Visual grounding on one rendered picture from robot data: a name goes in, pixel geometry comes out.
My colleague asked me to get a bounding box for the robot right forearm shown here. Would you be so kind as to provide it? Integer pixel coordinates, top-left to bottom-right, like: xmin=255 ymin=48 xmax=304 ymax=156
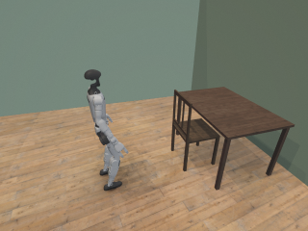
xmin=98 ymin=120 xmax=118 ymax=145

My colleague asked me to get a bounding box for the robot right foot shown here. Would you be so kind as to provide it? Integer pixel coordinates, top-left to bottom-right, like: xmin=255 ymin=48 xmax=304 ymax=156
xmin=103 ymin=181 xmax=122 ymax=191

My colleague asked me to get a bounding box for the robot left foot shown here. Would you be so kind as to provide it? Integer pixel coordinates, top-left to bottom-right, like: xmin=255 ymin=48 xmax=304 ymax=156
xmin=99 ymin=168 xmax=109 ymax=176

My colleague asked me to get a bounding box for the robot right hand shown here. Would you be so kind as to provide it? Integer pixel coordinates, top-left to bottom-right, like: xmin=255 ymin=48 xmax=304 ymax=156
xmin=114 ymin=141 xmax=129 ymax=158

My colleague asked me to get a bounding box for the robot foot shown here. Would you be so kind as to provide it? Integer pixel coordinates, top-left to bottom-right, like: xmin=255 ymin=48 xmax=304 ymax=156
xmin=99 ymin=168 xmax=109 ymax=176
xmin=103 ymin=181 xmax=122 ymax=191

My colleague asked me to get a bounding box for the chair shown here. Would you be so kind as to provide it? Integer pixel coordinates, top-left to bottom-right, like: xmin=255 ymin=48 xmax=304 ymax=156
xmin=170 ymin=90 xmax=220 ymax=171

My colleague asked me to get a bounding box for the table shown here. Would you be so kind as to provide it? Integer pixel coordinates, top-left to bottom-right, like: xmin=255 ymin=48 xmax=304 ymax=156
xmin=176 ymin=87 xmax=295 ymax=190

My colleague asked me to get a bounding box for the robot right upper arm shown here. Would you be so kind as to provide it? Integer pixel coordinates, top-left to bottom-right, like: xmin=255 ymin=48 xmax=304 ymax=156
xmin=92 ymin=95 xmax=103 ymax=126

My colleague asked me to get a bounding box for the robot left hand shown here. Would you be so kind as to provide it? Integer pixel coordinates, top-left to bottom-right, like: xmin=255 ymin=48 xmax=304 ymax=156
xmin=105 ymin=114 xmax=113 ymax=125

